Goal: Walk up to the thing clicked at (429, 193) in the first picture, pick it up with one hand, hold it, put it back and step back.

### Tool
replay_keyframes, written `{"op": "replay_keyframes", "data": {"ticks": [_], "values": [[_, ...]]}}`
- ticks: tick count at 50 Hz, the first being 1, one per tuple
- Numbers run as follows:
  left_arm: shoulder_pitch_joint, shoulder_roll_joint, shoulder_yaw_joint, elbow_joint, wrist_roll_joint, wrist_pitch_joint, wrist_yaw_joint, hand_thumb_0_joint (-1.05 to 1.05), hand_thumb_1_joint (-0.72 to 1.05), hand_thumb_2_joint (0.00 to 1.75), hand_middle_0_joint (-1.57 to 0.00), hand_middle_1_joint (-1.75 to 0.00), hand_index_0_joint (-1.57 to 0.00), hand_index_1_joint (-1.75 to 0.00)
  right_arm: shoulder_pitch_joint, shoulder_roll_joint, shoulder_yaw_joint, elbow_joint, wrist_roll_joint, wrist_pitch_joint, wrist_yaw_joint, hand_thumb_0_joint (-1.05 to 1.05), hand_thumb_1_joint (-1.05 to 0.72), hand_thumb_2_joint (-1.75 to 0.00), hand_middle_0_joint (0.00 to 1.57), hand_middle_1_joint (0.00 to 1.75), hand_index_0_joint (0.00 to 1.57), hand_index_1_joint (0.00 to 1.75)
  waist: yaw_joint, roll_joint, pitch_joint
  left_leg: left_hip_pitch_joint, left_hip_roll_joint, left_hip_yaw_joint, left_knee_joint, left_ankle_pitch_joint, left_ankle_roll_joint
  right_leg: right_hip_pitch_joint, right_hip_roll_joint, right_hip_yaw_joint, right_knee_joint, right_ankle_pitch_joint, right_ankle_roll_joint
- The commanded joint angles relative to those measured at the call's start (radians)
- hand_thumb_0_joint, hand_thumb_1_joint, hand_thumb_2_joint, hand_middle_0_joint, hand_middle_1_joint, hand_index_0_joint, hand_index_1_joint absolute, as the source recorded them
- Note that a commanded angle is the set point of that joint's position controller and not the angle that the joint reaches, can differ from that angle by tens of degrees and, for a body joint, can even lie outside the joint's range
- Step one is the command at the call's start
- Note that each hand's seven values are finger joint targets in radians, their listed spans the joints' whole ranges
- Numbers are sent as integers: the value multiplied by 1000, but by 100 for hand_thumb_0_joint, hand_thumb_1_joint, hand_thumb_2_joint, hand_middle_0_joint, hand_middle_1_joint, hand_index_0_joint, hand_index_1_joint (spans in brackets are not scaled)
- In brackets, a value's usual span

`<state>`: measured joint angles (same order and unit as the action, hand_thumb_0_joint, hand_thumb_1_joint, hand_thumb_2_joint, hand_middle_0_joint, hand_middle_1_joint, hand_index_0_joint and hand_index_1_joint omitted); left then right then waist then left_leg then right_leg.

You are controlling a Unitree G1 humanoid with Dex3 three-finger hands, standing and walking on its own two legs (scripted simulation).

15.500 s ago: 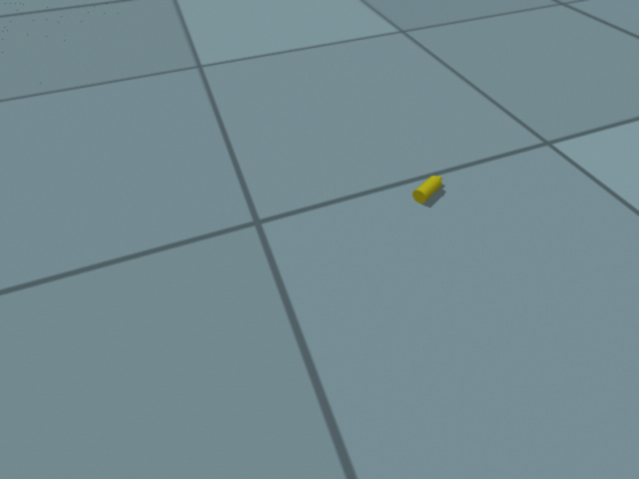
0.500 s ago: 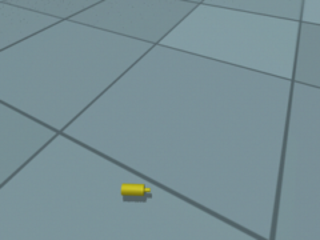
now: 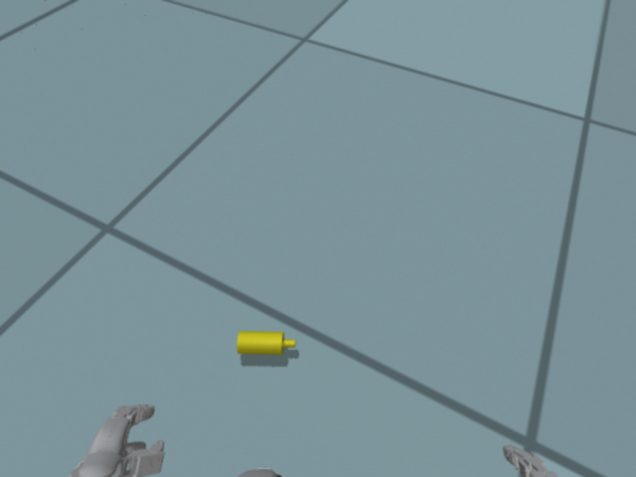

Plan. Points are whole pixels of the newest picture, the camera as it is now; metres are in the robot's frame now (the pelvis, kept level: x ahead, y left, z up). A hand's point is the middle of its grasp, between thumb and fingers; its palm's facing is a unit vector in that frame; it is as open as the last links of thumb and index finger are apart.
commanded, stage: rise first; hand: left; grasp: from above
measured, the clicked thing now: (267, 342) +0.52 +0.18 -0.73
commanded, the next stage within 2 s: none
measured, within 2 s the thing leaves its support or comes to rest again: neither
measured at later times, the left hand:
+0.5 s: hand (158, 460) +0.15 +0.26 -0.19, palm faces -0.12 -0.89 -0.43, open 14.0 cm
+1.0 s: hand (162, 473) +0.14 +0.26 -0.23, palm faces -0.23 -0.83 -0.51, open 14.1 cm
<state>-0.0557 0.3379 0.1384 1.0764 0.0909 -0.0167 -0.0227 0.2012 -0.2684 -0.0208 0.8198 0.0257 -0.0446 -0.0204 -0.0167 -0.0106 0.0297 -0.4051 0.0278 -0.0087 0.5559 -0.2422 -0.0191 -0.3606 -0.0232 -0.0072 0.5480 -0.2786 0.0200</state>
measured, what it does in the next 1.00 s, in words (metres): lowers itself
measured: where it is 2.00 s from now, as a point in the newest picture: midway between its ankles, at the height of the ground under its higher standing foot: outside the picture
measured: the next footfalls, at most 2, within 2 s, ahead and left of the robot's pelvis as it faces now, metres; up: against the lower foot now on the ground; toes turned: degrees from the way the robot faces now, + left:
none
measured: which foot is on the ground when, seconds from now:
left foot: down 0.00-1.00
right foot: down 0.00-1.00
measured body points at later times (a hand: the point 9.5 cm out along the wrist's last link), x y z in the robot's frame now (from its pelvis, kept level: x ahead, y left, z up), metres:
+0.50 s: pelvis +0.01 +0.01 -0.06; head +0.10 +0.02 +0.39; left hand +0.16 +0.30 -0.16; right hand +0.17 -0.25 -0.15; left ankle +0.02 +0.13 -0.73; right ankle +0.00 -0.13 -0.73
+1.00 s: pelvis +0.00 +0.01 -0.10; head +0.11 +0.02 +0.34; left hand +0.15 +0.30 -0.20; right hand +0.18 -0.24 -0.18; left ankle +0.02 +0.13 -0.73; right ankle +0.00 -0.13 -0.73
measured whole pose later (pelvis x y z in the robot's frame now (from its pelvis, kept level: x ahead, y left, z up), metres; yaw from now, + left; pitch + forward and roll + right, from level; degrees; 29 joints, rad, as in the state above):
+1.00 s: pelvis +0.00 +0.01 -0.10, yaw +0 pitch +20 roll -3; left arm 0.29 0.33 0.09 0.35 0.29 0.26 0.03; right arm 0.20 -0.23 -0.01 0.52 0.00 -0.17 -0.05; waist -0.04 0.03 -0.14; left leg -1.06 0.04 -0.05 1.26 -0.55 -0.01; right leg -0.99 -0.01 -0.03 1.21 -0.58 0.03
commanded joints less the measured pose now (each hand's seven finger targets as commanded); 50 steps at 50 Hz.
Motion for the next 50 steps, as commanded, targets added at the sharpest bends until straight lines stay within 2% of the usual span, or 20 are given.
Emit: {"op": "replay_keyframes", "data": {"ticks": [1,2,5,8,10,11,12,13,14,15,17,18,22,25,34,40,42,43,46,50], "values": [[95,186,61,-172,43,39,19,0,-13,97,-4,-110,-7,-106,39,-161,-73,-174,-1,-32,-9,0,-90,-90,20,30,20,30,41,84,-268,77,-44,36,-10,155,10,30,30,-29,-3,149,-43],[118,169,58,-180,46,67,23,0,-21,97,-4,-110,-8,-106,27,-154,-72,-191,1,-30,-7,0,-91,-90,20,30,20,30,34,70,-262,65,-41,29,2,154,10,15,33,-34,4,143,-42],[74,177,49,-274,65,122,35,0,-43,96,-6,-111,-8,-109,-1,-147,-69,-245,3,-33,-3,0,-90,-90,20,30,20,30,17,25,-227,8,-37,31,47,117,16,-41,32,-36,37,103,-37],[75,155,49,-336,68,146,42,0,-53,98,-7,-109,-7,-109,20,-139,-67,-267,-1,-49,-1,0,-90,-90,20,30,20,30,4,25,-213,-55,-30,28,105,50,17,-122,34,-35,92,39,-35],[70,167,57,-419,76,145,44,0,-55,97,-7,-110,-7,-109,28,-135,-71,-282,-3,-64,-2,0,-90,-90,20,30,20,30,9,33,-253,-80,-27,25,145,35,16,-158,35,-33,139,24,-34],[97,150,50,-420,78,148,42,0,-55,97,-7,-110,-8,-109,37,-134,-71,-283,-5,-69,-2,0,-90,-90,20,30,20,30,-3,41,-260,-90,-25,24,167,26,16,-182,33,-31,162,18,-34],[88,161,56,-480,84,146,41,0,-55,98,-7,-110,-7,-109,30,-133,-72,-299,-5,-76,-5,0,-90,-90,20,30,20,30,1,56,-279,-96,-22,19,186,35,15,-197,33,-31,187,26,-33],[138,147,50,-467,91,153,39,0,-56,98,-7,-110,-7,-109,51,-131,-74,-285,-7,-80,-7,0,-89,-90,20,30,20,30,-6,59,-290,-106,-18,16,208,46,15,-214,32,-29,209,38,-34],[135,152,50,-510,94,155,38,0,-56,97,-7,-109,-7,-109,43,-133,-75,-302,-7,-87,-9,0,-89,-90,20,30,20,30,-10,51,-295,-116,-13,7,221,55,15,-231,36,-35,231,41,-33],[158,155,56,-540,99,160,37,0,-55,99,-6,-108,-6,-108,48,-129,-75,-301,-9,-91,-9,0,-89,-90,20,30,20,30,1,80,-305,-126,-10,2,234,59,12,-241,34,-34,252,40,-35],[217,143,51,-563,108,178,38,0,-55,99,-6,-108,-6,-108,49,-125,-76,-310,-10,-96,-11,0,-87,-89,20,30,20,30,-4,64,-328,-140,-9,-1,266,78,14,-257,34,-34,273,52,-33],[203,151,48,-641,112,180,39,0,-54,99,-6,-108,-6,-108,36,-129,-76,-337,-9,-100,-13,0,-86,-89,20,30,20,30,-4,73,-343,-144,-8,-2,278,94,15,-259,34,-33,286,66,-34],[294,136,40,-691,123,228,38,0,-53,99,-6,-109,-6,-109,45,-124,-74,-347,-12,-110,-17,0,-87,-89,20,30,20,30,-14,60,-363,-174,-6,-1,344,148,23,-295,33,-32,328,107,-29],[312,146,49,-763,130,251,45,0,-53,98,-6,-109,-6,-109,31,-117,-70,-372,-15,-118,-24,0,-87,-89,20,30,20,30,-10,67,-372,-212,-8,-2,379,131,26,-313,32,-33,351,102,-28],[411,133,29,-872,149,301,49,0,-53,97,-6,-109,-6,-109,22,-104,-63,-420,-18,-138,-38,0,-86,-89,20,30,20,30,-13,86,-405,-274,-7,-13,450,116,26,-390,38,-39,423,77,-31],[432,135,28,-901,164,303,54,0,-55,97,-6,-109,-6,-108,10,-102,-60,-435,-21,-149,-42,0,-88,-90,20,30,20,30,-16,96,-397,-332,-5,-25,473,54,23,-447,41,-44,464,16,-36],[439,132,27,-915,164,298,57,0,-55,97,-7,-108,-7,-108,12,-98,-59,-442,-21,-154,-45,0,-89,-90,20,30,20,30,-23,86,-413,-344,-7,-22,492,60,27,-448,42,-43,473,28,-35],[438,132,26,-912,169,295,59,0,-55,97,-6,-108,-6,-108,10,-99,-59,-439,-21,-155,-45,0,-88,-90,20,30,20,30,-14,87,-403,-363,-9,-21,495,27,25,-461,42,-43,479,5,-35],[349,145,19,-879,192,272,69,0,-56,98,-7,-108,-7,-108,0,-101,-55,-431,-21,-169,-49,0,-88,-90,20,30,20,30,-43,70,-378,-426,-9,-25,527,-46,30,-519,42,-38,502,-41,-35],[203,168,11,-774,257,192,77,0,-58,99,-7,-106,-6,-108,-14,-114,-58,-407,-22,-189,-41,0,-87,-89,20,30,20,30,-51,68,-368,-544,-12,-22,621,-132,31,-661,41,-30,602,-120,-40]]}}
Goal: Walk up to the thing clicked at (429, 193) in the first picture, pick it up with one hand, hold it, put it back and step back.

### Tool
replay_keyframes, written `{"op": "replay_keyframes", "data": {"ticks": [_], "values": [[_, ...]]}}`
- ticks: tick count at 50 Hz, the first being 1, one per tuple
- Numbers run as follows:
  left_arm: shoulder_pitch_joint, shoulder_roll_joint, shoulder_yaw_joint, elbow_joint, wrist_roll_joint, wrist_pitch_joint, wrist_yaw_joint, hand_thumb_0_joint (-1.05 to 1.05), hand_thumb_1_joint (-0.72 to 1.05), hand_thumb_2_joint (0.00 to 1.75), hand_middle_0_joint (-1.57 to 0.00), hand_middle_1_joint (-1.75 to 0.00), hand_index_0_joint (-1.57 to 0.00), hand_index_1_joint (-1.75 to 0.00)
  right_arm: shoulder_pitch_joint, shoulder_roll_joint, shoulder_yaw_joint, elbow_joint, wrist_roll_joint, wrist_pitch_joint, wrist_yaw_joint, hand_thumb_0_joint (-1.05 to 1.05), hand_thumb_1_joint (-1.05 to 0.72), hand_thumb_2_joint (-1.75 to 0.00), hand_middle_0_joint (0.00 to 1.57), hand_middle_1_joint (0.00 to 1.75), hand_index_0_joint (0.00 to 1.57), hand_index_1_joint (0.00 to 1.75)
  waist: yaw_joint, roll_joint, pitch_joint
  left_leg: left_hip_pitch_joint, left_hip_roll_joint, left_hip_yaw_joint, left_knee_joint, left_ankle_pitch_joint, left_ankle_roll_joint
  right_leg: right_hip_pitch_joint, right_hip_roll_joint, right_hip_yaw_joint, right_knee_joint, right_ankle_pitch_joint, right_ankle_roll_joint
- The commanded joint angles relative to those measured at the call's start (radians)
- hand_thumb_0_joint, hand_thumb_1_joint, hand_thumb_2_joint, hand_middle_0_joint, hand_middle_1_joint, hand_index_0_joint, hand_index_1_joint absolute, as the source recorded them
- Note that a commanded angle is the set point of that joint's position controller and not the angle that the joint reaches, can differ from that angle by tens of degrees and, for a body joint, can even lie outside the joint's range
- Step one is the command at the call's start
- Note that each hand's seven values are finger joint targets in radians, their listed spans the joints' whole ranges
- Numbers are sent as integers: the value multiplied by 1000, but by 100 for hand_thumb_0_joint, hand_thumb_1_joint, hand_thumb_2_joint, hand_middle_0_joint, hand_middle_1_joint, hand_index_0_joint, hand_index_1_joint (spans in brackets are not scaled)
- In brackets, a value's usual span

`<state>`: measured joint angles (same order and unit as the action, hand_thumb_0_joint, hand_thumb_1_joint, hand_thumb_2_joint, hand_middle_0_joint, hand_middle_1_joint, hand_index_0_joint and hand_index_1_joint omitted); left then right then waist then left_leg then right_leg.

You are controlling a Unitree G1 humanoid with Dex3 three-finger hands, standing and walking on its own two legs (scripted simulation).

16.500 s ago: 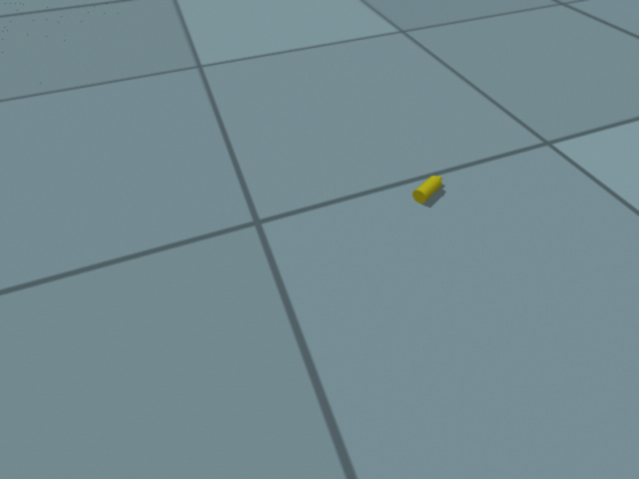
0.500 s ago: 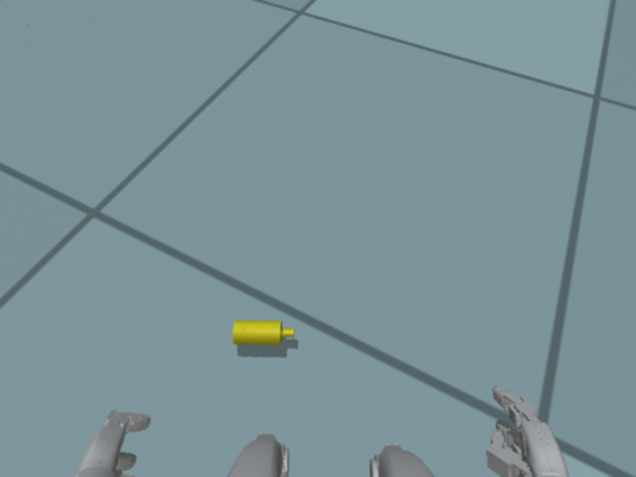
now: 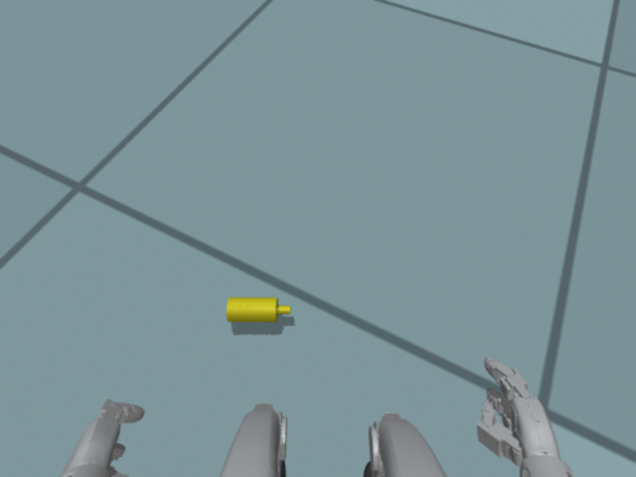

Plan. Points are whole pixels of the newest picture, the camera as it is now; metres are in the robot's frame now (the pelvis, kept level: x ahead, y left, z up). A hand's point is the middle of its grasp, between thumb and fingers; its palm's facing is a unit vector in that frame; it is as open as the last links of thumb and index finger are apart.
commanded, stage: rise first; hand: left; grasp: from above
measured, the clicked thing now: (259, 309) +0.52 +0.18 -0.63
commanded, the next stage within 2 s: none
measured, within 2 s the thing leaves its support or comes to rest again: neither
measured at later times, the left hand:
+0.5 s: hand (190, 370) +0.29 +0.26 -0.33, palm faces -0.47 -0.33 -0.82, open 14.0 cm
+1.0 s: hand (212, 334) +0.39 +0.26 -0.43, palm faces -0.47 +0.01 -0.88, open 14.1 cm
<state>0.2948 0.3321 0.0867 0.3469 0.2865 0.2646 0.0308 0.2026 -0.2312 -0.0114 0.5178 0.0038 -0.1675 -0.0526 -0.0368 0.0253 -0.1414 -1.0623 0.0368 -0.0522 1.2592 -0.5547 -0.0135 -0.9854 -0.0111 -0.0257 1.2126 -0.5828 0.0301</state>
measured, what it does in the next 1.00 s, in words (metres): lowers itself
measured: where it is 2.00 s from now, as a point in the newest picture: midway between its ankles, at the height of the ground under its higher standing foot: outside the picture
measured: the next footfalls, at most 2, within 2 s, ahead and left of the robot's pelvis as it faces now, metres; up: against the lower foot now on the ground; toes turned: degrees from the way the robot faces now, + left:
none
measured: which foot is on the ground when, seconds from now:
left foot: down 0.00-1.00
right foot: down 0.00-1.00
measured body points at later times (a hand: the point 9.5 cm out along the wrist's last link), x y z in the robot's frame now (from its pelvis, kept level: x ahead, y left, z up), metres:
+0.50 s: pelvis -0.07 -0.01 -0.19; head +0.13 +0.00 +0.22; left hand +0.32 +0.28 -0.28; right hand +0.07 -0.28 -0.32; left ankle +0.02 +0.12 -0.63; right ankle +0.00 -0.14 -0.63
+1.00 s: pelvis -0.09 +0.00 -0.29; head +0.14 +0.04 +0.10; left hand +0.41 +0.25 -0.38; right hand -0.07 -0.28 -0.40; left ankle +0.02 +0.12 -0.63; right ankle +0.00 -0.14 -0.63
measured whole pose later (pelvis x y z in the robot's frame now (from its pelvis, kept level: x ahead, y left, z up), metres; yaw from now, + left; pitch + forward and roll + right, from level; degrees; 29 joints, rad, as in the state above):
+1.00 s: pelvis -0.09 +0.00 -0.29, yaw -7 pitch +34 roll -7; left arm -0.88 0.72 0.07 1.29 1.23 -0.23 0.26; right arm 0.18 -0.26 -0.01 0.76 -0.08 0.00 0.09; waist -0.19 0.00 -0.09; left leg -2.22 0.03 -0.13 2.25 -0.64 -0.01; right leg -2.11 0.03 -0.04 2.20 -0.69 0.05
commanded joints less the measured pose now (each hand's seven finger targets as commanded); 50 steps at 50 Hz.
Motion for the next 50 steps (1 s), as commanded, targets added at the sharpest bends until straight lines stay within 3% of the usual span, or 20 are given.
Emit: {"op": "replay_keyframes", "data": {"ticks": [1,3,5,7,8,11,14,17,18,21,29,31,33,37,38,43,44,45,49,50], "values": [[-173,184,60,-10,86,-113,25,0,-59,101,-7,-106,-5,-108,-25,-153,-64,-92,0,-73,-5,0,-88,-90,20,30,20,30,-25,46,-213,86,-23,19,-53,174,24,-79,28,-8,-25,176,-52],[-226,186,44,37,138,-162,34,0,-57,101,-7,-106,-5,-108,-22,-168,-73,-62,-1,-86,8,0,-87,-89,20,30,20,30,-23,55,-269,55,-23,14,2,194,20,-141,26,-6,51,190,-54],[-291,216,58,67,189,-209,50,0,-58,102,-7,-106,-5,-108,-37,-175,-79,-47,-1,-95,17,0,-86,-89,20,30,20,30,-7,79,-316,19,-22,9,45,158,14,-215,24,-2,119,157,-57],[-356,230,41,56,236,-240,64,0,-59,102,-8,-106,-6,-108,-33,-187,-85,-29,3,-96,25,0,-89,-90,20,30,20,30,-10,111,-415,34,-20,0,95,209,11,-270,24,-3,179,190,-59],[-376,254,59,92,262,-247,74,0,-59,103,-8,-106,-5,-108,-38,-201,-91,-13,2,-96,28,0,-89,-90,20,30,20,30,-5,125,-429,22,-16,-12,109,209,6,-316,25,-10,216,183,-62],[-496,275,51,179,329,-264,97,0,-58,102,-7,-107,-6,-108,-38,-204,-97,20,3,-85,37,0,-89,-90,20,30,20,30,-11,86,-465,-87,-22,0,200,198,17,-375,32,-12,267,183,-61],[-608,324,63,219,390,-276,112,0,-57,101,-7,-108,-7,-108,-21,-211,-104,50,2,-70,52,0,-90,-90,20,30,20,30,5,98,-551,-145,-25,11,283,232,23,-415,33,-10,325,207,-60],[-728,336,49,321,455,-290,120,0,-55,101,-7,-108,-7,-108,-5,-211,-112,71,-1,-50,66,0,-89,-90,20,30,20,30,-9,32,-562,-271,-29,24,361,182,33,-450,40,-14,361,180,-57],[-763,366,68,348,474,-301,123,0,-55,101,-7,-108,-7,-108,1,-213,-114,82,-2,-44,71,0,-89,-90,20,30,20,30,3,29,-574,-307,-29,29,388,171,35,-461,40,-12,382,172,-56],[-931,437,71,402,542,-343,131,0,-56,102,-7,-107,-7,-107,12,-212,-117,97,-12,-22,81,0,-90,-90,20,30,20,30,-5,9,-603,-402,-28,40,461,103,38,-493,43,-11,423,119,-54],[-1206,550,52,562,697,-445,164,0,-57,104,-7,-105,-6,-105,62,-223,-108,141,-37,27,95,0,-90,-90,20,30,20,30,-38,61,-638,-534,-27,43,593,-5,38,-635,55,-33,534,-2,-56],[-1272,563,51,565,726,-457,177,0,-57,105,-7,-104,-6,-105,85,-229,-107,149,-42,41,96,0,-90,-91,20,30,20,30,-50,97,-674,-511,-25,37,608,6,33,-661,56,-50,570,12,-60],[-1260,558,43,661,758,-456,190,0,-57,105,-7,-103,-6,-104,118,-230,-102,182,-50,62,100,0,-90,-91,20,30,20,30,-68,85,-642,-543,-24,31,632,-6,37,-701,60,-63,593,5,-60],[-1392,628,52,644,820,-472,216,0,-56,104,-6,-102,-6,-103,124,-239,-97,187,-63,100,108,0,-90,-91,20,30,20,30,-76,177,-651,-525,-22,15,654,-18,32,-781,57,-81,656,-2,-69],[-1400,609,38,674,832,-471,219,0,-57,105,-6,-102,-6,-102,126,-242,-95,186,-67,108,111,0,-90,-91,20,30,20,30,-97,184,-636,-534,-22,9,659,-26,31,-803,58,-88,672,-4,-70],[-1428,647,41,770,899,-484,245,0,-55,103,-6,-102,-6,-101,135,-254,-81,205,-79,137,118,0,-90,-91,20,30,20,30,-108,218,-588,-562,-22,-13,682,-40,26,-897,56,-106,734,-7,-75],[-1485,643,29,728,904,-490,250,0,-55,103,-6,-101,-6,-100,130,-253,-80,197,-83,139,119,0,-90,-91,20,30,20,30,-113,230,-607,-553,-21,-12,695,-39,25,-905,54,-107,739,-4,-76],[-1445,643,29,808,921,-486,253,0,-56,103,-6,-101,-6,-101,140,-255,-78,211,-84,144,121,0,-90,-91,20,30,20,30,-120,221,-591,-570,-23,-9,707,-36,27,-910,59,-107,745,-3,-77],[-1495,670,31,832,957,-503,273,0,-55,103,-6,-101,-6,-100,148,-258,-63,212,-99,154,129,0,-90,-90,20,30,20,30,-135,216,-593,-601,-27,-3,750,5,31,-911,60,-111,766,34,-73],[-1555,671,21,799,958,-512,277,0,-56,103,-6,-100,-6,-100,151,-256,-54,208,-103,154,132,0,-90,-91,20,30,20,30,-149,238,-604,-609,-27,3,765,19,33,-897,62,-110,768,52,-71]]}}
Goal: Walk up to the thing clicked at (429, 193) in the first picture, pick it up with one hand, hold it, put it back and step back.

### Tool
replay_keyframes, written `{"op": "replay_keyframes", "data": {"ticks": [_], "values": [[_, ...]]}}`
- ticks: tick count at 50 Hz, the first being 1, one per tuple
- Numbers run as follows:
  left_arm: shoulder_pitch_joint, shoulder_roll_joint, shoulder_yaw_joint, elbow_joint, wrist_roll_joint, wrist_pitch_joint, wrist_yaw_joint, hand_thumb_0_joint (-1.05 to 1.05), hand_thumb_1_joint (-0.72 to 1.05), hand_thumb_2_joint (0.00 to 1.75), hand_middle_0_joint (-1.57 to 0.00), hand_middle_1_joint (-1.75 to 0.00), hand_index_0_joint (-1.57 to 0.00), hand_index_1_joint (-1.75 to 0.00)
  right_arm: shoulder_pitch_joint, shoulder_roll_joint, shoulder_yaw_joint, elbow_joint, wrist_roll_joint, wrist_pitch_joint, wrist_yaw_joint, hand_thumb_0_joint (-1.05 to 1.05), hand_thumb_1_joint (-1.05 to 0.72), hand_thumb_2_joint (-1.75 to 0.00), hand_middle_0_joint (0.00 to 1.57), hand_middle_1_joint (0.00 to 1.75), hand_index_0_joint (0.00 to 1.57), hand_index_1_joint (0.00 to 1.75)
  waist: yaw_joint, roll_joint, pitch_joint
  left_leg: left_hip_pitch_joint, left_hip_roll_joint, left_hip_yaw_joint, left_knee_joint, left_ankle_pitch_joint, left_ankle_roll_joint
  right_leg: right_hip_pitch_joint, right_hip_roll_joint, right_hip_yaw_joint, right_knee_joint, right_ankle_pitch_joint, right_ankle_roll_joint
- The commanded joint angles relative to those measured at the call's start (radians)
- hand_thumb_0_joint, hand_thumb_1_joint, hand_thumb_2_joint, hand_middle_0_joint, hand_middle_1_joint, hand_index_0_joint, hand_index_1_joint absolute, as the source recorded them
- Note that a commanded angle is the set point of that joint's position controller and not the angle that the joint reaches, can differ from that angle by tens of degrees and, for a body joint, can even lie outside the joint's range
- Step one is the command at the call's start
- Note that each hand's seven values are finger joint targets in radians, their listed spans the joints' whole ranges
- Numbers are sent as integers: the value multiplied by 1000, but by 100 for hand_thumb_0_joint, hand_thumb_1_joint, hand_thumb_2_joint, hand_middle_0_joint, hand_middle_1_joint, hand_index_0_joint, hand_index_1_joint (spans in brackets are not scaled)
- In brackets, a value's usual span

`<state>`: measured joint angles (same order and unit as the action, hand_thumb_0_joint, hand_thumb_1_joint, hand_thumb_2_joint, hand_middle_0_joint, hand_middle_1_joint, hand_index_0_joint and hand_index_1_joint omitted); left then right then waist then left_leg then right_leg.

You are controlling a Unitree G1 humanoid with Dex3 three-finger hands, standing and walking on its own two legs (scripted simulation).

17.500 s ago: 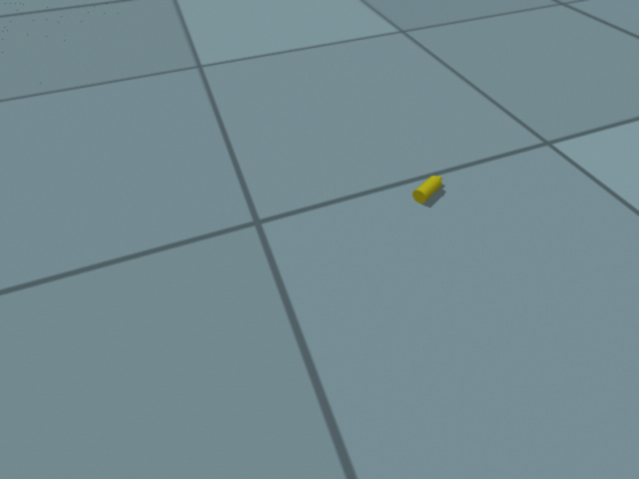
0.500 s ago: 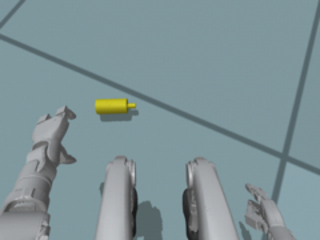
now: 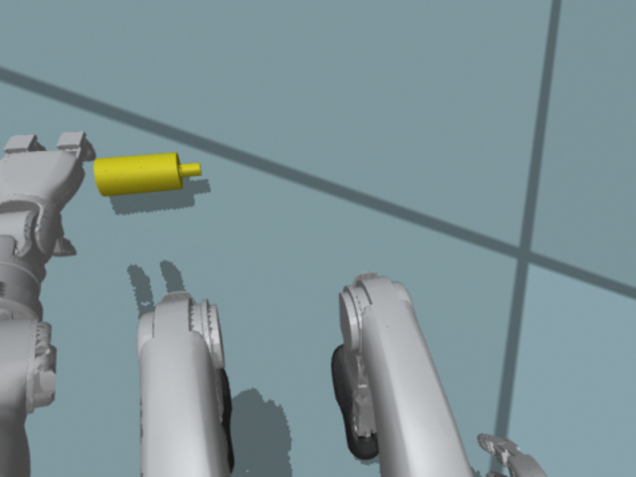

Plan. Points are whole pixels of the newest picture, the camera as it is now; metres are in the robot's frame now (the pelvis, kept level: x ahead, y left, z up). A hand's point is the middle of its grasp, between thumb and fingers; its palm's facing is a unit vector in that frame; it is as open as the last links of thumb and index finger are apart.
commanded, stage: rise first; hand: left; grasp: from above
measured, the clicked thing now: (152, 173) +0.58 +0.24 -0.34
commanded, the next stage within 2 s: none
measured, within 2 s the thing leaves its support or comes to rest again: neither
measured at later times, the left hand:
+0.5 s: hand (83, 190) +0.49 +0.30 -0.19, palm faces -0.46 -0.04 -0.89, open 13.9 cm
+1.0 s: hand (92, 183) +0.51 +0.30 -0.21, palm faces -0.46 -0.04 -0.89, open 13.8 cm
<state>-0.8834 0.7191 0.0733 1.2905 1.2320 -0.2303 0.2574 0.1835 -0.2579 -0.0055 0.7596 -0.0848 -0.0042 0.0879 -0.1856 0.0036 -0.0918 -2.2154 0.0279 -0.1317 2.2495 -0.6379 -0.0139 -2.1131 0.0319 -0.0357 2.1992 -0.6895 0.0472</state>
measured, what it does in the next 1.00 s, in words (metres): stands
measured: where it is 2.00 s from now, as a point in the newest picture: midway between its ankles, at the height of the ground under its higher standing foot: (288, 430)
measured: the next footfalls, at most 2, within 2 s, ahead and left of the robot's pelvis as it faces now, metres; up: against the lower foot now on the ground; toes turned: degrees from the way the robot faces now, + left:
none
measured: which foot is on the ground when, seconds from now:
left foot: down 0.00-1.00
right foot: down 0.00-1.00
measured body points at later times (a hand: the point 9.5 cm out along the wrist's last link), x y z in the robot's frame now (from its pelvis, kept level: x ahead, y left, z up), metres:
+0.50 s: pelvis +0.01 +0.00 -0.03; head +0.26 +0.07 +0.34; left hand +0.51 +0.30 -0.14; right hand +0.05 -0.27 -0.13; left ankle +0.09 +0.13 -0.34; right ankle +0.10 -0.13 -0.34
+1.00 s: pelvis +0.01 +0.00 -0.04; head +0.27 +0.07 +0.31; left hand +0.53 +0.30 -0.16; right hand +0.04 -0.27 -0.14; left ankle +0.09 +0.13 -0.34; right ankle +0.10 -0.13 -0.34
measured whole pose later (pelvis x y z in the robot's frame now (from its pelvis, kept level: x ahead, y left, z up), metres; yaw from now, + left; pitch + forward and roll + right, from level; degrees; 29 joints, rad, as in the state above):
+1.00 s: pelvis +0.01 +0.00 -0.04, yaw -4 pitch +34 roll -10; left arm -1.06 0.88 0.08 1.44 1.27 -0.21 0.30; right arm 0.15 -0.27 0.13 0.69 -0.14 0.02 0.13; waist -0.28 -0.03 0.01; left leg -2.34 0.03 -0.20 2.41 -0.68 -0.02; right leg -2.22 0.06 -0.08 2.32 -0.71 0.07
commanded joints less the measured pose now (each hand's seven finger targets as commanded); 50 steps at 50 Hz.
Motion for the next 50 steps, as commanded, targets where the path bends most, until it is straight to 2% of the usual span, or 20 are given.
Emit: {"op": "replay_keyframes", "data": {"ticks": [1,3,6,8,10,13,14,19,21,24,26,29,30,33,34,37,38,42,43,50], "values": [[-357,297,44,-90,22,-15,56,0,-54,101,-5,-101,-7,-100,173,-237,-59,-25,-18,-9,-7,0,-90,-90,20,30,20,30,-5,241,-643,546,-14,74,-217,108,33,216,19,-106,-206,163,-87],[-396,269,21,-90,18,-20,63,0,-55,102,-6,-101,-6,-100,165,-235,-50,-40,-26,-10,-3,0,-90,-90,20,30,20,30,-26,230,-622,515,-14,76,-203,90,37,207,19,-109,-207,154,-83],[-424,309,37,-64,22,-14,78,0,-53,99,-5,-103,-7,-101,168,-238,-37,-38,-33,-14,0,0,-90,-90,20,30,20,30,-19,248,-640,504,-15,84,-184,91,38,223,23,-109,-204,158,-81],[-417,326,41,-8,30,-5,84,0,-53,100,-5,-103,-7,-101,175,-244,-30,-32,-40,-13,4,0,-90,-90,20,30,20,30,-33,235,-625,470,-12,85,-169,79,40,221,26,-115,-197,149,-79],[-446,316,25,-19,28,-1,85,0,-53,99,-5,-105,-8,-102,173,-242,-23,-34,-42,-13,6,0,-91,-91,20,30,20,30,-43,250,-625,468,-12,85,-162,76,40,216,28,-117,-194,150,-79],[-458,338,38,-24,32,6,90,0,-52,97,-5,-106,-8,-103,169,-246,-13,-39,-45,-14,7,0,-91,-91,20,30,20,30,-38,307,-635,496,-8,78,-157,96,34,205,27,-123,-166,174,-82],[-471,329,30,-25,32,6,89,0,-51,97,-5,-107,-9,-103,169,-248,-13,-40,-48,-13,9,0,-91,-91,20,30,20,30,-51,307,-636,487,-5,75,-151,92,34,198,30,-127,-160,174,-81],[-472,352,36,-33,29,17,88,0,-51,96,-5,-108,-9,-104,181,-251,-2,-43,-47,-5,14,0,-91,-91,20,30,20,30,-50,311,-671,503,-3,74,-119,163,35,227,35,-129,-147,239,-78],[-455,347,34,-11,27,23,87,0,-51,96,-5,-108,-9,-104,185,-249,5,-42,-52,0,18,0,-91,-91,20,30,20,30,-59,294,-650,471,-3,76,-108,179,38,246,36,-129,-142,259,-75],[-470,355,33,-15,21,22,83,0,-51,95,-5,-108,-9,-104,180,-258,7,-51,-50,3,20,0,-91,-91,20,30,20,30,-59,308,-642,484,1,64,-111,166,35,213,37,-137,-131,243,-78],[-472,336,17,7,22,21,80,0,-51,95,-5,-108,-9,-104,179,-261,12,-51,-51,4,21,0,-91,-91,20,30,20,30,-74,312,-610,464,2,59,-107,140,34,189,38,-141,-126,226,-79],[-491,365,29,-25,22,16,83,0,-51,95,-5,-109,-9,-104,183,-259,22,-56,-54,7,23,0,-91,-90,20,30,20,30,-70,341,-632,463,-1,64,-99,160,32,220,39,-139,-117,243,-78],[-469,379,35,-4,23,19,82,0,-50,95,-5,-109,-9,-105,187,-266,23,-58,-53,8,24,0,-91,-91,20,30,20,30,-69,310,-629,452,-1,64,-93,161,37,227,41,-140,-124,245,-75],[-485,361,21,-4,14,16,79,0,-50,95,-5,-109,-9,-105,189,-265,33,-60,-56,11,26,0,-91,-90,20,30,20,30,-88,309,-612,430,1,64,-83,158,38,232,42,-140,-125,251,-72],[-490,386,33,-9,14,16,81,0,-54,100,-7,-107,-8,-105,188,-271,33,-57,-55,9,25,0,-91,-90,20,30,20,30,-80,311,-609,443,1,62,-81,159,38,221,40,-141,-121,250,-72],[-512,397,35,-17,20,15,81,0,-51,96,-6,-109,-9,-105,192,-273,36,-61,-58,11,28,0,-91,-90,20,30,20,30,-92,322,-624,438,3,56,-80,151,36,220,44,-147,-112,241,-74],[-495,395,35,-15,20,16,81,0,-50,96,-6,-109,-9,-105,188,-275,38,-60,-58,13,27,0,-91,-90,20,30,20,30,-81,337,-616,455,2,55,-84,155,34,205,41,-148,-108,240,-76],[-497,401,31,-3,25,17,79,0,-51,97,-6,-108,-9,-105,193,-277,47,-63,-61,17,28,0,-91,-90,20,30,20,30,-97,339,-607,447,1,53,-74,161,34,206,43,-151,-106,248,-75],[-506,409,35,-11,20,16,80,0,-51,97,-6,-109,-9,-105,190,-277,44,-65,-57,18,29,0,-91,-90,20,30,20,30,-90,334,-612,436,1,53,-75,154,34,209,44,-150,-103,244,-75],[-508,419,35,8,16,17,76,0,-51,95,-6,-109,-9,-105,193,-283,56,-70,-63,20,31,0,-91,-90,20,30,20,30,-104,344,-603,436,2,47,-66,171,34,205,42,-153,-95,259,-73]]}}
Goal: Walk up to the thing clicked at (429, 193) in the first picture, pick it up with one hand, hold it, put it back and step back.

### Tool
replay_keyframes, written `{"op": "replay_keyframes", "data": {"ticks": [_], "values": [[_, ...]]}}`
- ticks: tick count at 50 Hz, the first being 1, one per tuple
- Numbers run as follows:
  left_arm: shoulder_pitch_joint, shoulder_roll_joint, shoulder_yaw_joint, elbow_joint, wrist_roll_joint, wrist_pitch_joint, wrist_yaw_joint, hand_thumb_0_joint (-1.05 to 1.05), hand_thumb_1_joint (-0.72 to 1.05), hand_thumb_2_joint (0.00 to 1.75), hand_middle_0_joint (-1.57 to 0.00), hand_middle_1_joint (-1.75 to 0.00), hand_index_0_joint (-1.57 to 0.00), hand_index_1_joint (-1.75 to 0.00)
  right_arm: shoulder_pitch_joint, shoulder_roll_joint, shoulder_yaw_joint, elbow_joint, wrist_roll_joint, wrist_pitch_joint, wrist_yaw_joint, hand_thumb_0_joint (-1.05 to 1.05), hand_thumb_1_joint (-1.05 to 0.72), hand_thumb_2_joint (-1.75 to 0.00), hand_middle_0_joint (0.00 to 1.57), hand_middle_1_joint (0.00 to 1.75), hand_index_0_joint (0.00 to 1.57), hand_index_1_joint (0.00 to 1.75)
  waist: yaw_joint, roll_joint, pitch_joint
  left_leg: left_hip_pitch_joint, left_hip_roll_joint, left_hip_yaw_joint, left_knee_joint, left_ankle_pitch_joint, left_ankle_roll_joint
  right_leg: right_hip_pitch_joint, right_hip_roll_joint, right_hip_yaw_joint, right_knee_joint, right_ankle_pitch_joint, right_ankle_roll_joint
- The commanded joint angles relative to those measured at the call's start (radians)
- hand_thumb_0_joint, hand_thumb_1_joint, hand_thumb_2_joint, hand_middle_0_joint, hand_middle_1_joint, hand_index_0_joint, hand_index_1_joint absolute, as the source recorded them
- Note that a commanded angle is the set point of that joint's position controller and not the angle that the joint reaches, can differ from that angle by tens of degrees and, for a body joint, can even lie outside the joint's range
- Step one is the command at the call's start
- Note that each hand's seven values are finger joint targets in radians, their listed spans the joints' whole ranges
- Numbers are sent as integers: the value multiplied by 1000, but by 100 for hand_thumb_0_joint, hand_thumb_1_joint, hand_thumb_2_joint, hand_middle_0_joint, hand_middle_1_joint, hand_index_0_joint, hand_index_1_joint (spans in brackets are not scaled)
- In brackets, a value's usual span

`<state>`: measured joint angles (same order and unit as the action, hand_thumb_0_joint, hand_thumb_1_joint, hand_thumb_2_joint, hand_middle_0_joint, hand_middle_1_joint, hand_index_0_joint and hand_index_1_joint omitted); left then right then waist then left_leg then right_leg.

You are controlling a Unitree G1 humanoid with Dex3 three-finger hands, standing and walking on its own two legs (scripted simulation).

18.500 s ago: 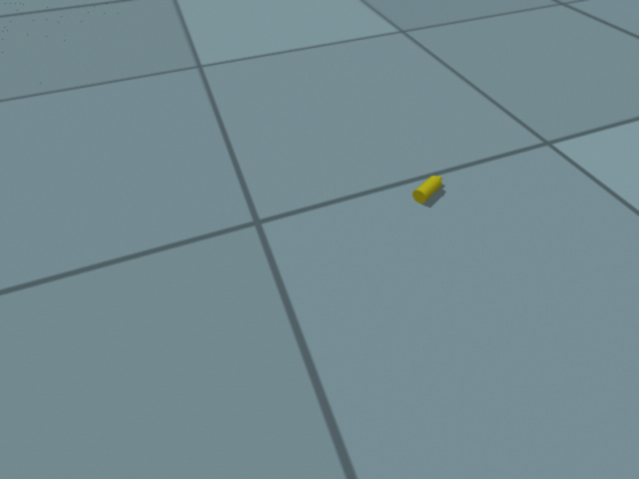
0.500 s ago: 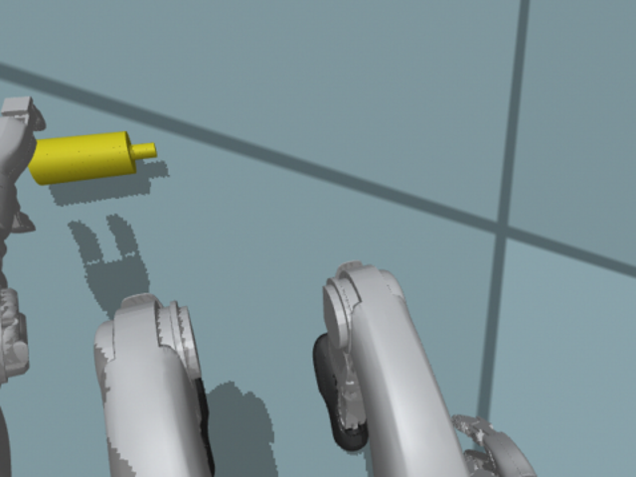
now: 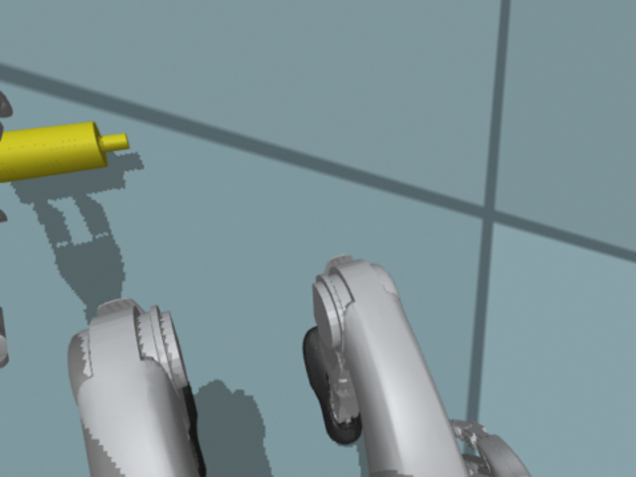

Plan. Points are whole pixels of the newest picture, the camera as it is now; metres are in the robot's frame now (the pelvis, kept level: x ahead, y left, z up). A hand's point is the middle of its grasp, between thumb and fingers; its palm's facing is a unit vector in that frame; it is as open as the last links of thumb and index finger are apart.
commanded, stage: rise first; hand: left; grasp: from above
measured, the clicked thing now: (64, 149) +0.55 +0.28 -0.30
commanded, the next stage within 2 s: approach in 1.18 s
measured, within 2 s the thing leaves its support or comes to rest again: neither
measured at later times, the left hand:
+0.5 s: hand out of the picture +0.49 +0.33 -0.18, palm faces -0.46 -0.08 -0.89, open 13.9 cm
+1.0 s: hand out of the picture +0.49 +0.33 -0.19, palm faces -0.46 -0.08 -0.89, open 13.8 cm
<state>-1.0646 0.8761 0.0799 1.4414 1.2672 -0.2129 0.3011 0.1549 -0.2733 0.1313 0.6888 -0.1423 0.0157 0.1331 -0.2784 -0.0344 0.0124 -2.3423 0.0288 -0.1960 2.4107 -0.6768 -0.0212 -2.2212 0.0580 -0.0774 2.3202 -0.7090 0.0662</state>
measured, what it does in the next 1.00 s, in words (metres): stands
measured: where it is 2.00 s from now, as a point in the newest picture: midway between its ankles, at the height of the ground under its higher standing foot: (263, 426)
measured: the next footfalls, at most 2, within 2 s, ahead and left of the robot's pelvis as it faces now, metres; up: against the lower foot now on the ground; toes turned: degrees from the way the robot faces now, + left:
none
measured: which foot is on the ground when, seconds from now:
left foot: down 0.00-1.00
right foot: down 0.00-1.00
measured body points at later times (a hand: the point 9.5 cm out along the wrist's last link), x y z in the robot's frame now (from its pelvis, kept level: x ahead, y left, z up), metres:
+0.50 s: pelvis +0.00 +0.00 -0.01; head +0.26 +0.10 +0.35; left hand +0.51 +0.33 -0.13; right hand +0.04 -0.26 -0.09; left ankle +0.07 +0.13 -0.30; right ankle +0.10 -0.13 -0.30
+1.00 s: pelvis +0.00 +0.00 -0.01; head +0.26 +0.10 +0.34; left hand +0.51 +0.33 -0.14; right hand +0.03 -0.26 -0.09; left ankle +0.07 +0.13 -0.30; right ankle +0.10 -0.13 -0.30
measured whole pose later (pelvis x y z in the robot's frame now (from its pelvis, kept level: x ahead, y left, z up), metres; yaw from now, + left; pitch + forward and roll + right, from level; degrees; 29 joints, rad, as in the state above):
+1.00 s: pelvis +0.00 +0.00 -0.01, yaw -2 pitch +32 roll -12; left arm -1.12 0.97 0.06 1.51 1.28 -0.21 0.31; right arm 0.15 -0.28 0.21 0.65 -0.16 0.01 0.13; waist -0.33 -0.06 0.05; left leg -2.37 0.03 -0.22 2.45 -0.67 -0.01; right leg -2.23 0.07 -0.10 2.33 -0.69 0.07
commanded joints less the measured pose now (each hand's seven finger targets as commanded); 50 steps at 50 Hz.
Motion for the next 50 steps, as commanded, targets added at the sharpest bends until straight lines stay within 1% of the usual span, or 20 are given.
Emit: {"op": "replay_keyframes", "data": {"ticks": [1,3,4,11,15,16,20,23,25,29,31,34,37,39,41,43,44,45,48,50], "values": [[-324,259,23,-139,-15,-1,31,0,-51,96,-6,-109,-9,-105,219,-269,-77,1,-6,2,-15,0,-91,-90,20,30,20,30,-12,392,-700,569,3,111,-227,207,41,305,17,-114,-216,275,-91],[-334,265,19,-130,-15,-4,30,0,-51,96,-6,-109,-9,-105,221,-269,-72,-1,-7,1,-15,0,-91,-90,20,30,20,30,-25,380,-683,548,1,112,-218,194,45,309,18,-114,-221,268,-90],[-332,264,20,-131,-14,-5,31,0,-51,96,-6,-109,-9,-105,218,-268,-71,0,-8,3,-15,0,-91,-90,20,30,20,30,-14,376,-692,547,1,111,-222,191,43,310,20,-114,-217,266,-92],[-357,278,15,-126,-11,-12,37,0,-52,96,-6,-109,-9,-105,217,-271,-61,-4,-10,2,-18,0,-91,-90,20,30,20,30,-24,388,-694,547,1,111,-208,191,44,310,23,-114,-218,266,-90],[-360,282,15,-103,-4,-12,42,0,-52,96,-6,-108,-9,-105,220,-275,-54,-5,-16,3,-18,0,-91,-90,20,30,20,30,-42,407,-688,562,2,101,-212,212,40,299,21,-124,-206,282,-91],[-343,276,8,-82,-4,-9,42,0,-51,96,-6,-108,-10,-105,215,-274,-51,-4,-14,2,-17,0,-91,-90,20,30,20,30,-37,393,-665,556,3,100,-210,209,41,290,23,-125,-204,279,-92],[-366,288,2,-72,-3,-8,42,0,-52,97,-7,-107,-9,-105,213,-278,-41,-8,-17,-1,-16,0,-91,-90,20,30,20,30,-53,389,-635,520,4,102,-202,179,44,295,25,-123,-211,263,-91],[-373,324,19,-91,-1,-10,46,0,-52,97,-7,-107,-9,-104,207,-282,-37,-13,-18,-1,-20,0,-91,-90,20,30,20,30,-36,423,-680,551,4,105,-204,179,41,302,26,-122,-208,258,-92],[-377,300,6,-78,-2,-13,47,0,-52,97,-7,-107,-9,-104,211,-285,-35,-17,-23,-1,-20,0,-91,-90,20,30,20,30,-56,416,-660,545,4,97,-211,161,39,285,25,-132,-208,242,-92],[-373,317,4,-60,5,-13,54,0,-53,97,-7,-107,-9,-105,205,-285,-24,-18,-22,-3,-23,0,-91,-90,20,30,20,30,-57,421,-640,536,5,97,-197,175,42,287,25,-129,-205,260,-90],[-368,325,9,-65,5,-11,57,0,-53,98,-7,-107,-9,-105,211,-285,-21,-13,-22,-2,-24,0,-91,-90,20,30,20,30,-55,412,-674,540,5,98,-190,207,45,318,29,-127,-206,290,-86],[-358,319,1,-49,3,-7,54,0,-53,97,-8,-106,-10,-104,210,-285,-19,-14,-23,-5,-23,0,-91,-90,20,30,20,30,-58,408,-650,542,7,96,-191,209,45,305,28,-129,-207,289,-87],[-389,346,12,-77,2,-9,55,0,-51,96,-8,-106,-10,-104,205,-294,-15,-21,-24,-3,-23,0,-91,-90,20,30,20,30,-59,438,-663,558,9,88,-200,206,40,291,26,-137,-197,281,-91],[-383,328,3,-79,1,-9,54,0,-50,95,-8,-106,-11,-103,206,-292,-12,-22,-25,-2,-23,0,-91,-90,20,30,20,30,-61,453,-671,577,8,86,-202,216,38,289,27,-136,-196,287,-92],[-393,349,11,-88,5,-8,55,0,-50,95,-8,-107,-11,-104,210,-296,-11,-26,-25,-3,-22,0,-91,-90,20,30,20,30,-66,456,-672,575,9,85,-195,230,38,293,26,-138,-192,300,-91],[-346,324,-3,-38,2,0,50,0,-50,95,-9,-106,-11,-104,202,-289,-7,-26,-25,-4,-20,0,-91,-90,20,30,20,30,-68,430,-632,550,10,89,-190,223,43,295,29,-134,-198,298,-89],[-387,341,2,-89,3,-6,50,0,-50,94,-9,-105,-12,-102,210,-292,-3,-28,-28,-2,-21,0,-91,-90,20,30,20,30,-72,443,-663,553,9,89,-193,225,42,316,30,-134,-202,303,-88],[-361,344,7,-57,4,-2,48,0,-50,95,-9,-105,-12,-103,211,-292,-5,-29,-24,-2,-20,0,-91,-90,20,30,20,30,-63,441,-646,541,8,90,-197,218,41,309,29,-133,-198,295,-90],[-379,322,-7,-88,-2,-1,37,0,-50,95,-9,-106,-12,-104,203,-295,-8,-33,-25,-3,-19,0,-91,-90,20,30,20,30,-67,452,-648,575,11,81,-204,206,38,272,29,-141,-196,277,-94],[-376,335,2,-79,-7,-4,41,0,-48,93,-10,-104,-13,-102,211,-300,-5,-39,-24,-3,-20,0,-91,-90,20,30,20,30,-76,447,-641,555,8,84,-205,201,38,298,27,-141,-200,281,-91]]}}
